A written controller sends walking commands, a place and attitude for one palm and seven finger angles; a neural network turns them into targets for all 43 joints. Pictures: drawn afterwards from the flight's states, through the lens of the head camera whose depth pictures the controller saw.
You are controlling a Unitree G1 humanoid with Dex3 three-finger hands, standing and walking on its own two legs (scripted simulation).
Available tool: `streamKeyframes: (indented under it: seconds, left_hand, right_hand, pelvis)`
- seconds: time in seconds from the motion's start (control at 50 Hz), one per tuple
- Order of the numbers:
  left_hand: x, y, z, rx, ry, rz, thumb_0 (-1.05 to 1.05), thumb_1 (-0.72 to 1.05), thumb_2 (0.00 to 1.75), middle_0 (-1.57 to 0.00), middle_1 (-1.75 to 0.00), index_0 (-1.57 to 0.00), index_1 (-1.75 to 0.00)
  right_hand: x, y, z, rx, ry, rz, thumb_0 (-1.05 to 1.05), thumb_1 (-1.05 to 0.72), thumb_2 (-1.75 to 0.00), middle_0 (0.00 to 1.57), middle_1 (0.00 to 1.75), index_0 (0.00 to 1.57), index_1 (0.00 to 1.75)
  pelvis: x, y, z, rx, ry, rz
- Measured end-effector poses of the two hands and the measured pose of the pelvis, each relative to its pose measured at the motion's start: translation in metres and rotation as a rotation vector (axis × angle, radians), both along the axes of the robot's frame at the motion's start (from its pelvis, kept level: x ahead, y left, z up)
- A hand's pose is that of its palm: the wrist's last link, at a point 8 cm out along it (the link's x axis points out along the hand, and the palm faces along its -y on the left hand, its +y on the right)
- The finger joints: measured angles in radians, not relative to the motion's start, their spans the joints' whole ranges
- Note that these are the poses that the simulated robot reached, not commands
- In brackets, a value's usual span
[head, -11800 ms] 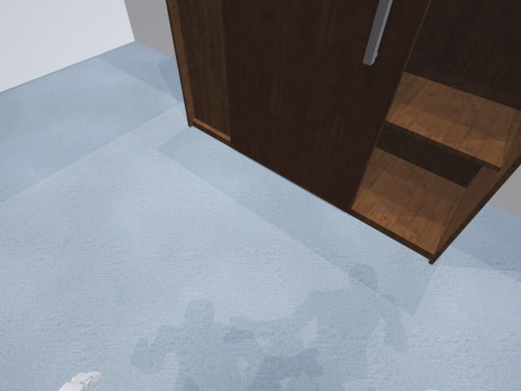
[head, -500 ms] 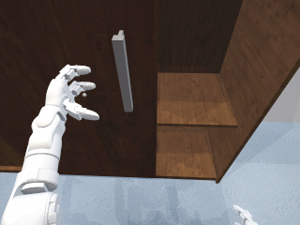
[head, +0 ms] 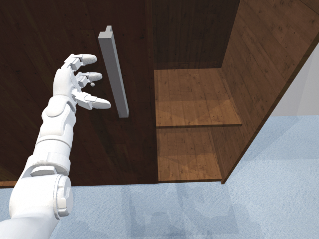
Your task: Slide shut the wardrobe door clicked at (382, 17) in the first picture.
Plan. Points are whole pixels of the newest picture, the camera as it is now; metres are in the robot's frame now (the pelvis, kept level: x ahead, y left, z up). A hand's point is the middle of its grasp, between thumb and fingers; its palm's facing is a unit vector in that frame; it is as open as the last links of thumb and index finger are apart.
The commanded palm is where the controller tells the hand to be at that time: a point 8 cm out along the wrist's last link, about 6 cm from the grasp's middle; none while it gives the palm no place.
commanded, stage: move the hooked fingers beside the handle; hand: left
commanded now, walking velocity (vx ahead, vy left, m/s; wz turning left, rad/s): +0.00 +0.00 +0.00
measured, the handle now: (117, 77) +0.50 +0.10 +0.14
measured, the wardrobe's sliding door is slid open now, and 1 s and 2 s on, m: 0.41 0.40 0.40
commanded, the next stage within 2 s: feel for the door with the fingertips in 0.72 s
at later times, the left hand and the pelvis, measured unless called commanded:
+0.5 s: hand (91, 86) +0.45 +0.16 +0.16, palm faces +0.03 -1.00 +0.00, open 14.0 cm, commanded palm +0.42 +0.22 +0.15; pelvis +0.00 +0.00 +0.00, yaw +0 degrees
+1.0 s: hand (94, 86) +0.45 +0.16 +0.15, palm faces +0.01 -1.00 +0.00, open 14.0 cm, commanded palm +0.42 +0.20 +0.15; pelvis +0.00 +0.00 +0.00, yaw +0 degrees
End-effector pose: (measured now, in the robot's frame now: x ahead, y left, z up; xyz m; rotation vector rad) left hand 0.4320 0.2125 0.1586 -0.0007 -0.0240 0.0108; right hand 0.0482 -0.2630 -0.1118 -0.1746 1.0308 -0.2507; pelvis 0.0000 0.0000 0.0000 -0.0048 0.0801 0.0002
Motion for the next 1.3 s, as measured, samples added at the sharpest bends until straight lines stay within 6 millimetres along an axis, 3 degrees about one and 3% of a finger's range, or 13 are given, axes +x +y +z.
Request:
streamKeyframes:
  seconds: [0.2, 0.64, 0.9, 1.16, 1.3]
  left_hand:
    - [0.001, 0.003, -0.006, 0.009, 0.005, 0.014, -0.01, -0.50, 0.30, -0.32, -1.23, -0.32, -1.20]
    - [-0.008, 0.007, -0.004, 0.012, -0.006, 0.013, -0.01, -0.51, 0.29, -0.30, -1.20, -0.31, -1.20]
    - [-0.002, 0.005, -0.004, 0.002, -0.008, 0.013, -0.01, -0.51, 0.29, -0.30, -1.20, -0.31, -1.20]
    - [-0.002, -0.025, -0.009, -0.013, -0.005, -0.006, -0.01, -0.51, 0.29, -0.30, -1.20, -0.30, -1.20]
    - [-0.002, -0.027, -0.005, -0.006, -0.011, 0.016, -0.01, -0.51, 0.29, -0.30, -1.20, -0.31, -1.20]
  right_hand:
    - [-0.002, 0.002, -0.001, 0.014, 0.008, -0.012, 0.01, -0.90, -0.89, 0.20, 0.30, 0.20, 0.30]
    - [0.022, 0.006, 0.003, 0.017, -0.053, 0.021, 0.01, -0.90, -0.89, 0.20, 0.30, 0.20, 0.30]
    - [0.017, 0.007, 0.003, 0.015, -0.044, 0.011, 0.01, -0.90, -0.89, 0.20, 0.30, 0.20, 0.30]
    - [0.015, 0.012, 0.000, 0.034, -0.035, 0.012, 0.01, -0.90, -0.89, 0.20, 0.30, 0.20, 0.30]
    - [0.017, 0.012, 0.001, 0.042, -0.054, 0.006, 0.01, -0.90, -0.89, 0.20, 0.30, 0.20, 0.30]
  pelvis:
    - [0.001, 0.000, -0.001, 0.000, 0.008, -0.006]
    - [0.001, 0.000, -0.001, -0.003, -0.002, 0.002]
    - [0.001, 0.002, -0.001, -0.003, 0.003, -0.002]
    - [0.002, 0.004, -0.001, -0.002, 0.003, -0.004]
    - [0.001, 0.002, -0.001, 0.000, -0.004, -0.010]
